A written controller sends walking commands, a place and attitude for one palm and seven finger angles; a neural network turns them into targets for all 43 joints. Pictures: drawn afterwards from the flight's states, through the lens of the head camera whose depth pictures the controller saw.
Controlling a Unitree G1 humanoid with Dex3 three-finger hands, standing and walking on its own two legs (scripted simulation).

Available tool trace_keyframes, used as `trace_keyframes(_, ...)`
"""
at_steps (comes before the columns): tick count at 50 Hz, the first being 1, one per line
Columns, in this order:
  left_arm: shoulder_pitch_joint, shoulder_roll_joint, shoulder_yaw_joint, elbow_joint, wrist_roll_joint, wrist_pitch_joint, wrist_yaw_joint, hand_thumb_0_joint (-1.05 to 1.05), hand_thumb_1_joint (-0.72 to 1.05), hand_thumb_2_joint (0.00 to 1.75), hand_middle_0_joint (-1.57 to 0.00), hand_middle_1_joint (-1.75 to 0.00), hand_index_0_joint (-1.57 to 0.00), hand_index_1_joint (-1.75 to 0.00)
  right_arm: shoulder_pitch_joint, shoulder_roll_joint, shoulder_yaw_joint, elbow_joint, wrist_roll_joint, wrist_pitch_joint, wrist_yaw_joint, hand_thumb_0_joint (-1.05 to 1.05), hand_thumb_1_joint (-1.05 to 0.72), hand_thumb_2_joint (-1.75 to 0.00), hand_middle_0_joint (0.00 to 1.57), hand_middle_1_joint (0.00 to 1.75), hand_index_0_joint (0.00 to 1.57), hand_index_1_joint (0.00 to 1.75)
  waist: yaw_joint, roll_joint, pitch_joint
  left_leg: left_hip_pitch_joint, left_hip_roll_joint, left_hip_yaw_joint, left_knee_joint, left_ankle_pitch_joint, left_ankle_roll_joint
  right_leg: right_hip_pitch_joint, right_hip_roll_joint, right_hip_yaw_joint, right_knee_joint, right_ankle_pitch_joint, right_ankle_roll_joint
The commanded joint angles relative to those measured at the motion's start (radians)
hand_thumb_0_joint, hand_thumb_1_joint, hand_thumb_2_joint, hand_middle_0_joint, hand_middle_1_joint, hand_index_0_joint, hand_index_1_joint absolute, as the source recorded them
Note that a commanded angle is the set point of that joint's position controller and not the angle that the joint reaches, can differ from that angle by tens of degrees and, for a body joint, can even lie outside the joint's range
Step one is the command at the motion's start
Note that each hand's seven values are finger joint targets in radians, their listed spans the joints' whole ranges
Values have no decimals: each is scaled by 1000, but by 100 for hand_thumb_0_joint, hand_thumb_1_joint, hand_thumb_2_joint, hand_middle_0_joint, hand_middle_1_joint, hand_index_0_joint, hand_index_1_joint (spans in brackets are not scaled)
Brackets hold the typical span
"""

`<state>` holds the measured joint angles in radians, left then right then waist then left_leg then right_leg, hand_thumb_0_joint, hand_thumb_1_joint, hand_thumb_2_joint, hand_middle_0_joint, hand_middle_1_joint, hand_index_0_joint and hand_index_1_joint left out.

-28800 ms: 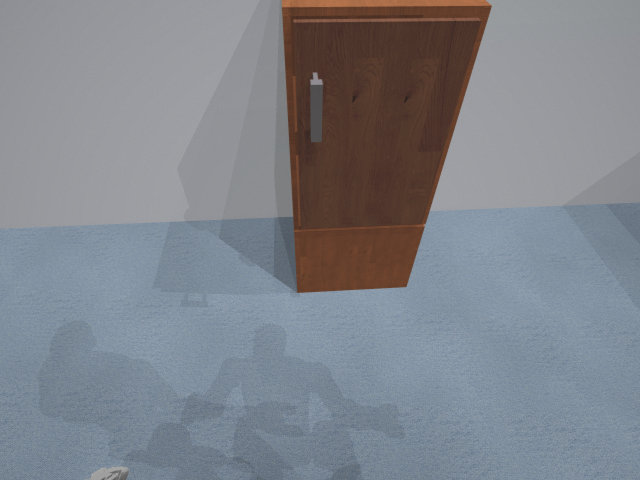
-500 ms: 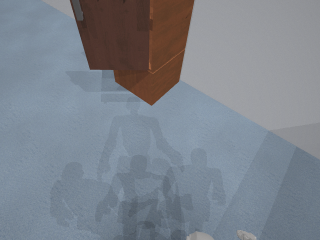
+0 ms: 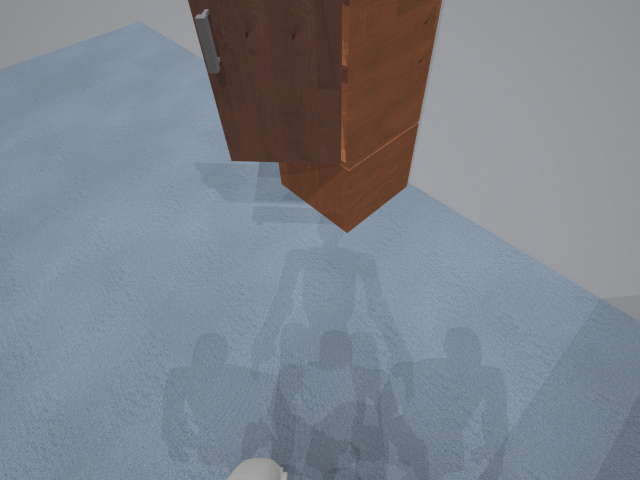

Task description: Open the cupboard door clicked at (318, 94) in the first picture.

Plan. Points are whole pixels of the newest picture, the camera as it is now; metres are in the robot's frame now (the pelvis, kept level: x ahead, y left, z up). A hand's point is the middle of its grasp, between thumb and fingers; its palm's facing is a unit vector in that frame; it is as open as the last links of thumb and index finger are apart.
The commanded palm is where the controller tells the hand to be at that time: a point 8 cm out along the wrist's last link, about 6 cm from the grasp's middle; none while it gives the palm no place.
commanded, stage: take the last steps up to it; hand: left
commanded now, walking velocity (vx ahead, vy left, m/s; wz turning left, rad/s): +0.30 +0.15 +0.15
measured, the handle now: (210, 41) +1.10 +0.36 +0.02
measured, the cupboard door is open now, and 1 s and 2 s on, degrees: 42 42 42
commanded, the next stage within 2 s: come to a stop and stand still in 1.34 s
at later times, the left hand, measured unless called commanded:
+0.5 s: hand out of the picture +0.13 +0.30 -0.18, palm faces +0.11 -0.98 -0.17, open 7.4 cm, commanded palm none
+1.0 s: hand (189, 328) +0.38 +0.27 -0.17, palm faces +0.08 -0.97 -0.21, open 7.0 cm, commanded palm none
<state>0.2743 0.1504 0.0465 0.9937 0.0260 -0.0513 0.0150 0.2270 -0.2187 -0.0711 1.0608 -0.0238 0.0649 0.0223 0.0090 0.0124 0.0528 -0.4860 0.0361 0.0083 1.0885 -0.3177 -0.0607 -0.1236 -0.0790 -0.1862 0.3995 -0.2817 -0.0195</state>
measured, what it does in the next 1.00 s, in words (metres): walks ahead: left foot, then right foot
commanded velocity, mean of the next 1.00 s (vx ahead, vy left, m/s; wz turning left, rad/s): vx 0.30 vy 0.07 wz -0.01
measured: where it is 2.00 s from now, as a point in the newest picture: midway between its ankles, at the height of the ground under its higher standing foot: (286, 384)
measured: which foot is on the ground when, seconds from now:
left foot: up 0.00-0.24, down 0.26-0.80, up 0.82-1.00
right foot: down 0.00-0.26, up 0.28-0.76, down 0.78-1.00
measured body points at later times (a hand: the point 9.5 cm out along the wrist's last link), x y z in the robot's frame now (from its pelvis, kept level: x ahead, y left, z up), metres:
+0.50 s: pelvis +0.12 +0.12 -0.01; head +0.15 +0.13 +0.44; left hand +0.12 +0.35 -0.17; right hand +0.18 -0.12 -0.15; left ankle +0.09 +0.19 -0.75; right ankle +0.13 -0.01 -0.67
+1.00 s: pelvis +0.30 +0.09 +0.00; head +0.33 +0.08 +0.44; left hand +0.37 +0.33 -0.15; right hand +0.27 -0.13 -0.17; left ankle +0.29 +0.23 -0.68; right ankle +0.31 +0.00 -0.75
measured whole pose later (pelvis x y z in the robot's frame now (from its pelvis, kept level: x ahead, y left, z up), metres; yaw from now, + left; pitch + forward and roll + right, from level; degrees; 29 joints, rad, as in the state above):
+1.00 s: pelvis +0.30 +0.09 +0.00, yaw +1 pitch +0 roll +0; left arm 0.20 0.16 0.08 1.01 0.01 -0.08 0.02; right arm 0.32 -0.13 -0.05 1.11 -0.02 -0.01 0.00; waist -0.03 0.01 0.06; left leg -0.49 0.10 0.03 1.04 -0.27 -0.03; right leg -0.20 -0.01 -0.16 0.41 -0.22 -0.05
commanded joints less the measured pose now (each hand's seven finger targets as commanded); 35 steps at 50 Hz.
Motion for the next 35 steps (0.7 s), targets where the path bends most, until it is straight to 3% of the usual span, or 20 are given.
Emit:
trace_keyframes(1, 162, 163, 37, 27, 1, -18, 8, 0, 90, 90, -20, -30, -20, -30, -146, -23, -1, -108, 0, -39, 14, 0, -90, -90, 20, 30, 20, 30, 62, -158, 14, -206, 46, 9, -95, 16, 2, 172, -310, 209, -193, 187, -93)
trace_keyframes(5, 181, 172, 35, 63, 6, -20, 2, 0, 90, 90, -20, -30, -20, -30, -201, -11, 9, -129, 5, -48, 27, 0, -90, -90, 20, 30, 20, 30, 62, -192, 52, -122, 38, 64, -271, 27, 15, 104, -305, 153, -191, 175, -84)
trace_keyframes(8, 159, 192, 38, 70, 9, -14, 1, 0, 90, 90, -20, -30, -20, -30, -200, -5, 18, -138, 7, -61, 31, 0, -90, -90, 20, 30, 20, 30, 50, -221, 57, 19, 15, 95, -403, 12, 39, 29, -305, 115, -162, 162, -72)
trace_keyframes(10, 137, 200, 41, 78, 8, -7, -1, 0, 90, 90, -20, -30, -20, -30, -130, -18, 17, -123, 8, -73, 27, 0, -90, -90, 20, 30, 20, 30, 13, -199, 34, 192, -10, 134, -505, 30, 53, -50, -284, 88, -108, 114, -54)
trace_keyframes(11, 109, 197, 43, 73, 5, -4, -2, 0, 90, 90, -20, -30, -20, -30, -33, -38, 11, -94, 5, -82, 19, 0, -90, -90, 20, 30, 20, 30, -39, -157, 7, 353, -36, 162, -593, 64, 58, -125, -251, 46, -27, 105, -34)
trace_keyframes(12, 104, 162, 36, 66, 3, 1, -8, 0, 90, 90, -20, -30, -20, -30, 114, -108, -4, -50, 2, -92, 5, 0, -90, -90, 20, 30, 20, 30, -100, -9, -70, 542, 5, 116, -651, 26, 70, -190, -184, -13, 196, 93, -7)
trace_keyframes(13, 130, 89, 25, 41, -9, 5, -16, 0, 90, 90, -20, -30, -20, -30, 244, -223, -37, -21, -13, -100, -12, 0, -90, -90, 20, 30, 20, 30, -140, 294, -154, 706, 262, -268, -732, -12, 159, -424, -34, -66, 511, -252, 47)
trace_keyframes(14, 49, 71, 12, -7, -5, 7, -10, 0, 90, 90, -20, -30, -20, -30, 323, -259, -42, -1, -7, -88, -32, 0, -90, -90, 20, 30, 20, 30, -165, 246, -135, 672, 356, -382, -834, 24, 232, -536, 4, 54, 713, -351, 26)
trace_keyframes(15, 7, 73, 9, -15, -5, 9, -5, 0, 90, 90, -20, -30, -20, -30, 256, -231, -32, -12, -6, -92, -39, 0, -90, -90, 20, 30, 20, 30, -126, 188, -122, 577, 376, -390, -853, -47, 246, -559, -33, 124, 845, -295, 5)
trace_keyframes(16, -1, 69, 12, -1, -5, 11, -6, 0, 90, 90, -20, -30, -20, -30, 174, -182, -22, -42, -2, -98, -44, 0, -90, -90, 20, 30, 20, 30, -96, 185, -72, 492, 359, -338, -873, -42, 247, -580, -63, 160, 890, -202, 6)
trace_keyframes(17, 4, 75, 17, 18, -1, 15, -14, 0, 90, 90, -20, -30, -20, -30, 109, -123, -5, -58, -1, -104, -44, 0, -90, -90, 20, 30, 20, 30, -63, 135, -4, 401, 315, -249, -891, 14, 226, -551, -86, 173, 879, -115, 7)
trace_keyframes(18, 35, 64, 19, 36, 2, 20, -20, 0, 90, 90, -20, -30, -20, -30, 86, -84, 9, -65, -1, -115, -46, 0, -90, -90, 20, 30, 20, 30, -34, 111, 23, 358, 282, -174, -900, 105, 210, -514, -91, 170, 849, -70, 13)
trace_keyframes(19, 58, 52, 18, 48, 4, 25, -22, 0, 90, 90, -20, -30, -20, -30, 90, -62, 17, -57, 1, -126, -47, 0, -90, -90, 20, 30, 20, 30, -19, 90, 23, 355, 257, -117, -901, 222, 204, -491, -86, 166, 818, -38, 19)
trace_keyframes(21, 72, 46, 17, 53, 1, 30, -21, 0, 90, 90, -20, -30, -20, -30, 114, -53, 20, -40, 3, -140, -49, 0, -90, -90, 20, 30, 20, 30, 2, 44, -11, 393, 245, -65, -900, 369, 221, -478, -70, 159, 779, 1, 27)
trace_keyframes(23, 51, 38, 20, 41, 2, 37, -20, 0, 90, 90, -20, -30, -20, -30, 137, -40, 14, -30, 3, -143, -50, 0, -90, -90, 20, 30, 20, 30, 7, 39, -2, 411, 238, -25, -906, 439, 231, -500, -63, 158, 740, 41, 35)
trace_keyframes(26, -33, 48, 21, 4, 0, 40, -26, 0, 90, 90, -20, -30, -20, -30, 164, -41, 20, -13, 2, -144, -50, 0, -90, -90, 20, 30, 20, 30, 5, 54, 25, 419, 237, -6, -918, 446, 237, -511, -60, 156, 626, 86, 33)
trace_keyframes(30, -169, 50, 13, -50, -2, 38, -32, 0, 90, 90, -20, -30, -20, -30, 231, -46, 26, 25, -3, -142, -51, 0, -90, -90, 20, 30, 20, 30, -25, 50, 77, 443, 243, -4, -913, 462, 238, -497, -47, 127, 457, 98, 20)
trace_keyframes(35, -243, 56, 7, -95, -4, 29, -35, 0, 90, 90, -20, -30, -20, -30, 286, -64, 27, 68, -12, -135, -52, 0, -90, -90, 20, 30, 20, 30, -39, 38, 68, 474, 242, 20, -821, 560, 219, -365, 3, 80, 277, 29, -12)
